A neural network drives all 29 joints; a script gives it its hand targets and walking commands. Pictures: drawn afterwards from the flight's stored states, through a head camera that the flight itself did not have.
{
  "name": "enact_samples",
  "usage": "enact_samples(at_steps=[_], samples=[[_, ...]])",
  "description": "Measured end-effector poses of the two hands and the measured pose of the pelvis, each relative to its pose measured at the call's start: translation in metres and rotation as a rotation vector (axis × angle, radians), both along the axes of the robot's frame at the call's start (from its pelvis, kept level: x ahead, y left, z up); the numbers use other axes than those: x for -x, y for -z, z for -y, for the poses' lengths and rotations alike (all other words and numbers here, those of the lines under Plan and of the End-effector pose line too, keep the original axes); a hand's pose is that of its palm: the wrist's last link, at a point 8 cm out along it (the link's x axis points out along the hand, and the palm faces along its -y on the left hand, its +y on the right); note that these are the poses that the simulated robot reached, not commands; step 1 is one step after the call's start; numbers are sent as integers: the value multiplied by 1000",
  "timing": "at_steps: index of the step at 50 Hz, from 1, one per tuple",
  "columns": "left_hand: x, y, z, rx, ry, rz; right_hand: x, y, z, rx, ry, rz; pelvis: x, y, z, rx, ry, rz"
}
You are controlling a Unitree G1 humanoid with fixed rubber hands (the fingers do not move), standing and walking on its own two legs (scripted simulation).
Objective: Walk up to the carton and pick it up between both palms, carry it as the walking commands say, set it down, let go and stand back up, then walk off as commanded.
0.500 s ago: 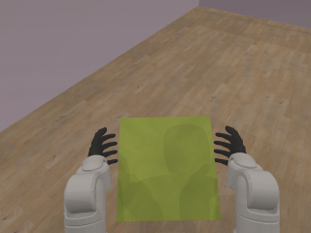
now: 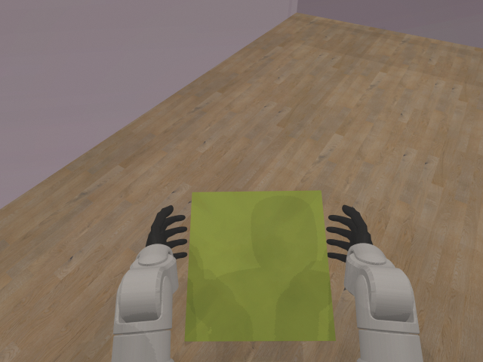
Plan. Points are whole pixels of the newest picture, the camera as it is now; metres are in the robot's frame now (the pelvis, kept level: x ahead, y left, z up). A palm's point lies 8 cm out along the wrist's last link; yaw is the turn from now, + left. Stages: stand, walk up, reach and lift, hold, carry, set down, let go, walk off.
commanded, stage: carry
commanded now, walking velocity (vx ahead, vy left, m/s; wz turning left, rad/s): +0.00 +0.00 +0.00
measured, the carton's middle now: (257, 262) +0.31 +0.00 -0.04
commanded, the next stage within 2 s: hold in 2.00 s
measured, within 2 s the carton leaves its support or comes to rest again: neither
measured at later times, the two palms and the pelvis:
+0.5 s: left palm (161, 294) +0.21 +0.14 +0.05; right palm (375, 289) +0.22 -0.17 +0.05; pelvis -0.05 -0.01 +0.00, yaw +1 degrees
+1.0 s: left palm (164, 313) +0.19 +0.13 +0.04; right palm (383, 307) +0.19 -0.18 +0.04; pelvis -0.07 -0.02 +0.00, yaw +1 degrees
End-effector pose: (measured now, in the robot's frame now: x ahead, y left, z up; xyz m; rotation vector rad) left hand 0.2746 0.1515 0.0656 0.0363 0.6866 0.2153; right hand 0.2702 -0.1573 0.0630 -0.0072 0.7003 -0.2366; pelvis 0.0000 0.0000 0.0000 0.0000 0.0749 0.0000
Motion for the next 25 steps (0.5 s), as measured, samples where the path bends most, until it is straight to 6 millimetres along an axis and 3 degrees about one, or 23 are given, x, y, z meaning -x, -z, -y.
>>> enact_samples(at_steps=[14,25], samples=[[44,14,2,11,-19,11,35,15,3,-13,-23,17,24,6,7,4,-8,34],[60,13,11,6,-4,17,53,13,12,-2,-25,26,45,4,15,0,-12,46]])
